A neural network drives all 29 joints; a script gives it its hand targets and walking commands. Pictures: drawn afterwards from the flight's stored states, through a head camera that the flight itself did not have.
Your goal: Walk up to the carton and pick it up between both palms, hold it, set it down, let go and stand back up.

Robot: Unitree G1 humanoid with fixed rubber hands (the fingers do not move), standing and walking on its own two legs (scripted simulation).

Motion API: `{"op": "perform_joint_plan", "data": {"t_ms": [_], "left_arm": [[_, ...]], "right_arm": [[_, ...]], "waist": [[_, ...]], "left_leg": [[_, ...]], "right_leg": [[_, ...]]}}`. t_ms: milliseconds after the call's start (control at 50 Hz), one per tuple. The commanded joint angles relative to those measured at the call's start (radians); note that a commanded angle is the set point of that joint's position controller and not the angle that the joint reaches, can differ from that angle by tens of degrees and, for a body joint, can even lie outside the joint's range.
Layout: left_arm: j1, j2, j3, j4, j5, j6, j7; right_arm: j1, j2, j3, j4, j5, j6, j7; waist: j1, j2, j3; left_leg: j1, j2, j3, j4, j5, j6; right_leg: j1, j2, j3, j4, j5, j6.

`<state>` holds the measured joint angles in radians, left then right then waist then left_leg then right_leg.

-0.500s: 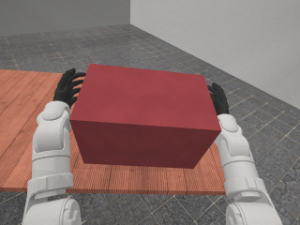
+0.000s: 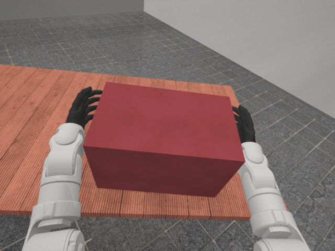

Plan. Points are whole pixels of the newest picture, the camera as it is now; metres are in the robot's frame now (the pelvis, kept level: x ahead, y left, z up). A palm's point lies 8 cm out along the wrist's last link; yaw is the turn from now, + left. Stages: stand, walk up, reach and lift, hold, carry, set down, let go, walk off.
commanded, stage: set down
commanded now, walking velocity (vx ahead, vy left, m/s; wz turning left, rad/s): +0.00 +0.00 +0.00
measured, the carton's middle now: (163, 142) +0.37 -0.01 +0.10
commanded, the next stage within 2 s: none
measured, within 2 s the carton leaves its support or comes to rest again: rests again in 1.50 s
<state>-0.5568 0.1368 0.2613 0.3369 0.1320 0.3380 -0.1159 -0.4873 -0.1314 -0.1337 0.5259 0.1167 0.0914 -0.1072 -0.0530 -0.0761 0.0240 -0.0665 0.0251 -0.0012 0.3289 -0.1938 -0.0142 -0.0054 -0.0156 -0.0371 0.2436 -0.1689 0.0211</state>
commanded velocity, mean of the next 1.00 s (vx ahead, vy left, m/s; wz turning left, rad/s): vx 0.00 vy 0.00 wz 0.00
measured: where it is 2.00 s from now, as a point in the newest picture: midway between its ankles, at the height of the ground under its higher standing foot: outside the picture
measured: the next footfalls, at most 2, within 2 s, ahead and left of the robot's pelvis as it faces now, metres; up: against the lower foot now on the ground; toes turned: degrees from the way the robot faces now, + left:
none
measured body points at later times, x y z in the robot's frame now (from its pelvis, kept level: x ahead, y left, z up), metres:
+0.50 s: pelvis +0.00 +0.01 +0.00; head +0.00 +0.04 +0.45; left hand +0.41 +0.19 +0.13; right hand +0.36 -0.21 +0.11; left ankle -0.01 +0.12 -0.75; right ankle -0.02 -0.13 -0.75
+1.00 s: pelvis +0.01 +0.01 +0.00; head +0.03 +0.03 +0.45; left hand +0.44 +0.18 +0.10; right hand +0.37 -0.21 +0.08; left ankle -0.01 +0.12 -0.75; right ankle -0.02 -0.13 -0.75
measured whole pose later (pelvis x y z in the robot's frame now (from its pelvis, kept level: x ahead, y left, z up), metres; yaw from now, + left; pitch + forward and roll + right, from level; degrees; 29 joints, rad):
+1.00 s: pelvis +0.01 +0.01 +0.00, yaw +0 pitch +0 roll -1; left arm -0.69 0.18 0.27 0.74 0.12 0.13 -0.16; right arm -0.47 -0.06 -0.23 0.64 0.00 0.00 -0.13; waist -0.06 -0.05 0.02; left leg -0.14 0.02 0.00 0.33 -0.20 -0.01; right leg -0.07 -0.02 -0.03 0.22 -0.16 0.03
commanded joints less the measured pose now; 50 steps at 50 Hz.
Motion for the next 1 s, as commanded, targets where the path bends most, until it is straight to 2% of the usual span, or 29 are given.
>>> {"op": "perform_joint_plan", "data": {"t_ms": [0,40,60,100,120,140,180,220,260,280,300,340,360,400,420,460,500,540,560,580,620,660,680,760,840,880,920,940,980], "left_arm": [[-0.497,-0.488,-0.398,-0.117,-0.037,-0.021,-0.128],[-0.49,-0.482,-0.398,-0.126,-0.059,-0.019,-0.13],[-0.487,-0.482,-0.402,-0.108,-0.047,-0.02,-0.133],[-0.482,-0.482,-0.401,-0.139,-0.048,-0.026,-0.124],[-0.522,-0.494,-0.421,-0.148,-0.06,-0.032,-0.122],[-0.484,-0.482,-0.378,-0.08,-0.032,-0.027,-0.128],[-0.501,-0.46,-0.37,-0.077,-0.027,-0.019,-0.133],[-0.5,-0.487,-0.393,-0.079,-0.036,-0.031,-0.131],[-0.515,-0.486,-0.363,-0.051,-0.028,-0.048,-0.135],[-0.507,-0.491,-0.366,-0.039,-0.033,-0.054,-0.137],[-0.531,-0.482,-0.38,-0.053,-0.044,-0.064,-0.135],[-0.57,-0.484,-0.389,-0.05,-0.065,-0.081,-0.121],[-0.555,-0.487,-0.378,-0.049,-0.064,-0.092,-0.118],[-0.595,-0.485,-0.378,-0.025,-0.069,-0.108,-0.114],[-0.572,-0.449,-0.339,0.058,-0.044,-0.103,-0.124],[-0.586,-0.457,-0.319,0.126,-0.033,-0.104,-0.144],[-0.603,-0.481,-0.331,0.137,-0.044,-0.119,-0.145],[-0.674,-0.491,-0.323,0.14,-0.054,-0.145,-0.133],[-0.634,-0.484,-0.305,0.203,-0.041,-0.151,-0.135],[-0.631,-0.48,-0.298,0.19,-0.037,-0.163,-0.138],[-0.641,-0.476,-0.305,0.201,-0.04,-0.186,-0.139],[-0.649,-0.445,-0.272,0.253,-0.039,-0.198,-0.146],[-0.661,-0.46,-0.282,0.281,-0.044,-0.201,-0.148],[-0.661,-0.455,-0.258,0.262,-0.026,-0.233,-0.153],[-0.658,-0.476,-0.296,0.216,-0.054,-0.235,-0.136],[-0.645,-0.46,-0.275,0.271,-0.04,-0.245,-0.143],[-0.665,-0.463,-0.287,0.302,-0.043,-0.244,-0.153],[-0.643,-0.463,-0.282,0.264,-0.047,-0.243,-0.152],[-0.636,-0.445,-0.284,0.275,-0.041,-0.244,-0.151]], "right_arm": [[-0.703,0.438,0.389,-0.315,0.029,-0.078,0.121],[-0.732,0.433,0.406,-0.382,0.041,-0.084,0.12],[-0.702,0.436,0.378,-0.346,0.032,-0.079,0.123],[-0.707,0.42,0.394,-0.379,0.035,-0.086,0.124],[-0.716,0.441,0.378,-0.372,0.035,-0.087,0.123],[-0.66,0.424,0.357,-0.305,0.01,-0.077,0.123],[-0.68,0.405,0.34,-0.339,0.005,-0.076,0.127],[-0.707,0.408,0.335,-0.359,0.001,-0.094,0.123],[-0.703,0.44,0.34,-0.343,0.002,-0.1,0.126],[-0.673,0.443,0.336,-0.339,-0.022,-0.103,0.125],[-0.72,0.443,0.356,-0.354,-0.005,-0.109,0.127],[-0.744,0.449,0.35,-0.382,-0.014,-0.124,0.124],[-0.742,0.448,0.351,-0.377,-0.004,-0.129,0.125],[-0.703,0.455,0.337,-0.328,-0.022,-0.128,0.125],[-0.67,0.438,0.313,-0.24,-0.024,-0.109,0.123],[-0.681,0.454,0.252,-0.216,-0.073,-0.105,0.126],[-0.721,0.443,0.248,-0.243,-0.094,-0.129,0.126],[-0.764,0.45,0.217,-0.251,-0.11,-0.145,0.125],[-0.74,0.455,0.217,-0.208,-0.119,-0.144,0.123],[-0.697,0.472,0.244,-0.201,-0.116,-0.146,0.118],[-0.693,0.479,0.249,-0.17,-0.118,-0.152,0.117],[-0.755,0.492,0.269,-0.217,-0.092,-0.159,0.111],[-0.756,0.488,0.235,-0.193,-0.111,-0.164,0.109],[-0.719,0.539,0.258,-0.169,-0.14,-0.169,0.113],[-0.733,0.513,0.318,-0.252,-0.087,-0.19,0.102],[-0.649,0.516,0.268,-0.147,-0.109,-0.179,0.101],[-0.669,0.508,0.263,-0.158,-0.123,-0.178,0.097],[-0.654,0.52,0.288,-0.16,-0.11,-0.168,0.095],[-0.66,0.523,0.294,-0.183,-0.096,-0.173,0.094]], "waist": [[0.0,0.102,-0.375],[-0.004,0.069,-0.418],[-0.017,0.071,-0.389],[0.003,0.09,-0.426],[-0.037,0.12,-0.431],[-0.023,0.09,-0.347],[-0.013,0.098,-0.358],[-0.019,0.079,-0.393],[0.001,0.098,-0.396],[-0.016,0.093,-0.391],[0.008,0.11,-0.433],[-0.012,0.096,-0.492],[0.01,0.09,-0.483],[-0.014,0.12,-0.473],[-0.004,0.113,-0.36],[-0.027,0.085,-0.329],[-0.014,0.096,-0.388],[-0.034,0.124,-0.434],[-0.025,0.081,-0.383],[-0.008,0.093,-0.421],[-0.025,0.119,-0.438],[0.016,0.087,-0.451],[-0.011,0.092,-0.448],[0.005,0.044,-0.465],[0.002,0.101,-0.565],[-0.033,0.105,-0.482],[-0.026,0.099,-0.464],[-0.001,0.088,-0.467],[-0.028,0.09,-0.485]], "left_leg": [[0.133,-0.065,0.064,0.009,0.469,-0.059],[0.137,-0.061,0.046,0.024,0.509,-0.057],[0.14,-0.067,0.056,0.016,0.485,-0.056],[0.152,-0.058,0.054,0.036,0.55,-0.062],[0.181,-0.059,0.045,0.039,0.563,-0.073],[0.168,-0.053,0.049,0.02,0.523,-0.067],[0.128,-0.058,0.059,-0.001,0.426,-0.065],[0.132,-0.061,0.057,0.014,0.474,-0.066],[0.13,-0.064,0.06,0.01,0.471,-0.059],[0.125,-0.057,0.056,0.009,0.457,-0.062],[0.146,-0.053,0.059,0.021,0.494,-0.066],[0.146,-0.052,0.055,0.03,0.517,-0.07],[0.136,-0.055,0.057,0.033,0.514,-0.07],[0.134,-0.056,0.059,0.029,0.493,-0.074],[0.103,-0.056,0.067,0.006,0.42,-0.063],[0.064,-0.056,0.07,-0.042,0.263,-0.058],[0.082,-0.051,0.072,-0.04,0.277,-0.059],[0.115,-0.055,0.069,-0.023,0.319,-0.072],[0.101,-0.05,0.073,-0.029,0.311,-0.064],[0.114,-0.058,0.08,-0.01,0.371,-0.061],[0.119,-0.053,0.069,0.005,0.438,-0.082],[0.067,-0.063,0.081,0.012,0.418,-0.066],[0.057,-0.062,0.078,-0.001,0.395,-0.069],[0.069,-0.064,0.089,0.001,0.408,-0.06],[0.119,-0.062,0.067,0.043,0.56,-0.076],[0.122,-0.052,0.058,0.028,0.505,-0.074],[0.083,-0.052,0.061,0.024,0.444,-0.075],[0.079,-0.058,0.071,0.024,0.461,-0.073],[0.086,-0.069,0.066,0.023,0.465,-0.071]], "right_leg": [[0.117,0.057,-0.034,0.025,0.381,0.01],[0.135,0.069,-0.031,0.03,0.411,0.01],[0.12,0.064,-0.039,0.023,0.399,0.005],[0.11,0.068,-0.034,0.033,0.4,0.002],[0.088,0.071,-0.039,0.025,0.391,-0.004],[0.079,0.07,-0.042,0.008,0.349,-0.004],[0.082,0.064,-0.033,0.006,0.286,-0.007],[0.093,0.065,-0.041,0.026,0.371,0.002],[0.11,0.063,-0.036,0.022,0.365,0.0],[0.105,0.063,-0.039,0.023,0.343,0.002],[0.098,0.062,-0.042,0.026,0.35,0.001],[0.09,0.075,-0.038,0.033,0.361,-0.004],[0.104,0.066,-0.035,0.032,0.365,0.0],[0.089,0.068,-0.035,0.034,0.358,0.0],[0.083,0.057,-0.033,0.004,0.291,-0.007],[0.081,0.046,-0.041,-0.015,0.194,-0.003],[0.078,0.05,-0.044,-0.005,0.192,-0.005],[0.033,0.062,-0.055,-0.007,0.186,-0.013],[0.042,0.053,-0.052,-0.013,0.2,-0.008],[0.079,0.049,-0.045,0.001,0.279,-0.003],[0.079,0.055,-0.044,0.023,0.33,0.0],[0.115,0.047,-0.029,0.029,0.37,0.004],[0.109,0.051,-0.041,0.031,0.355,0.008],[0.118,0.044,-0.034,0.036,0.409,0.012],[0.135,0.053,-0.041,0.057,0.523,0.013],[0.094,0.057,-0.043,0.028,0.434,0.008],[0.099,0.044,-0.04,0.032,0.401,0.009],[0.115,0.039,-0.036,0.039,0.443,0.009],[0.115,0.047,-0.042,0.05,0.486,0.015]]}}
